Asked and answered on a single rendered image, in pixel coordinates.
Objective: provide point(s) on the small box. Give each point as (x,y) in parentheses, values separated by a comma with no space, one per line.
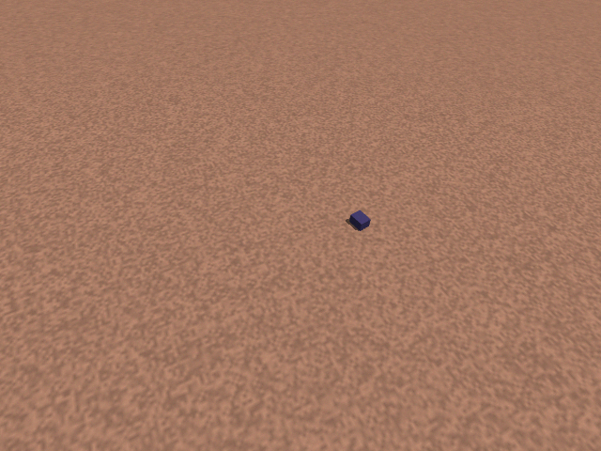
(360,220)

